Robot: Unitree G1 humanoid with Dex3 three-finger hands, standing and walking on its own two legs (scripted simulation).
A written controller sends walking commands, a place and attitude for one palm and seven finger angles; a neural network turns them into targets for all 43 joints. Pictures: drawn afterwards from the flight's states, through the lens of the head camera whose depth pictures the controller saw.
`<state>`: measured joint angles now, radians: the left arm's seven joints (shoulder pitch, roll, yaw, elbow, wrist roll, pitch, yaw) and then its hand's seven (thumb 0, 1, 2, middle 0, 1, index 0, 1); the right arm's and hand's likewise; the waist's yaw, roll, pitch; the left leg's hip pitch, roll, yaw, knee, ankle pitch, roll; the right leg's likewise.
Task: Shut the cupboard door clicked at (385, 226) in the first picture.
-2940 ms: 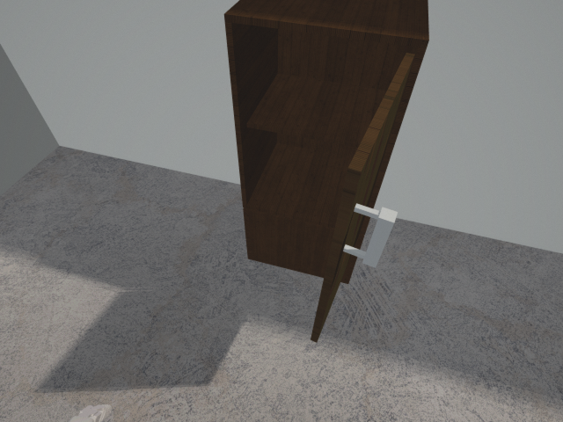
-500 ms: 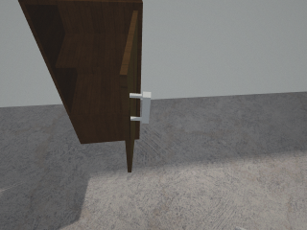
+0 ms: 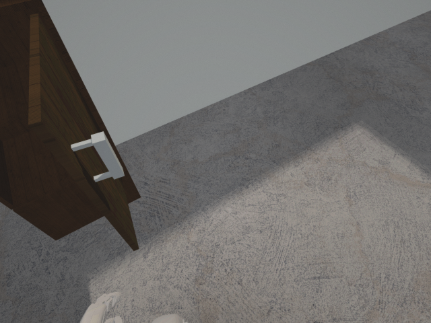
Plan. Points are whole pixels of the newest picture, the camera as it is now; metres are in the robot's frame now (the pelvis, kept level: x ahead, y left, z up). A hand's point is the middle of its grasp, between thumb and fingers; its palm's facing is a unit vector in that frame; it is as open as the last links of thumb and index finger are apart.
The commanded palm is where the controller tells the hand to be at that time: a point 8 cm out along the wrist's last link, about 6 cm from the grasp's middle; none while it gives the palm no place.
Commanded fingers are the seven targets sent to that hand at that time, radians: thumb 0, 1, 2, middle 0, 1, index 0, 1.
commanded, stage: walk around to get in front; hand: left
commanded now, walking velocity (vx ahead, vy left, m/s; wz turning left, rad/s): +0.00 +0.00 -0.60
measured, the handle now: (99, 160) +0.43 +0.27 +0.02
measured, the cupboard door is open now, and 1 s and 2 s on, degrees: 81 81 81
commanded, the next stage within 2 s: none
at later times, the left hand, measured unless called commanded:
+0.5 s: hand out of the picture +0.13 +0.24 -0.16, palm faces -0.24 -0.95 -0.18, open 7.4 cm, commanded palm none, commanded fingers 0.00 0.90 0.90 -0.20 -0.30 -0.20 -0.30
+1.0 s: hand (162, 319) +0.15 +0.12 -0.14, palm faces -0.54 -0.81 -0.23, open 7.4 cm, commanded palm none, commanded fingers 0.00 0.90 0.90 -0.20 -0.30 -0.20 -0.30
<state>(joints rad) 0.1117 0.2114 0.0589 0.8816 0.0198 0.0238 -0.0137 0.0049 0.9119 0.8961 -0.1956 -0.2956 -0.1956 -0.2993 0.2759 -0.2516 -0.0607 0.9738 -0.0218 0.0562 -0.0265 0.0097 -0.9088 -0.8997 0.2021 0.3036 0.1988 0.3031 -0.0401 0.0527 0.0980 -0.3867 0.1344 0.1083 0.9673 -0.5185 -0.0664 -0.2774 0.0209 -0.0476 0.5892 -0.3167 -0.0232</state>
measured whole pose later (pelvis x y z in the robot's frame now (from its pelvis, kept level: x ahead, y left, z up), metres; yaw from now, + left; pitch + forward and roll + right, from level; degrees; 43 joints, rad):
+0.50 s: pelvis +0.00 +0.06 +0.02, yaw -18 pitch -1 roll -3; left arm 0.22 0.27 0.11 0.90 0.03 0.09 -0.04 0.01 0.91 0.90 -0.20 -0.30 -0.19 -0.30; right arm 0.23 -0.17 -0.02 0.89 -0.02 0.01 -0.03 0.01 -0.91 -0.90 0.20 0.30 0.20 0.30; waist 0.01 -0.05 0.05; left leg -0.25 0.08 0.18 0.50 -0.23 0.05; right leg -0.49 0.01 0.02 1.16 -0.36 0.07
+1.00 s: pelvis -0.03 +0.01 +0.01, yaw -36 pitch +0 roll +0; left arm 0.22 0.18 0.06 0.92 0.02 0.00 -0.01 0.00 0.91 0.90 -0.20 -0.30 -0.20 -0.30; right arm 0.27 -0.24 -0.08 0.97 -0.04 0.06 0.01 0.01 -0.91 -0.90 0.20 0.30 0.20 0.30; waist -0.02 0.03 0.03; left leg -0.52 0.14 0.09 1.05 -0.31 -0.09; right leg -0.18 0.03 -0.04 0.45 -0.26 -0.05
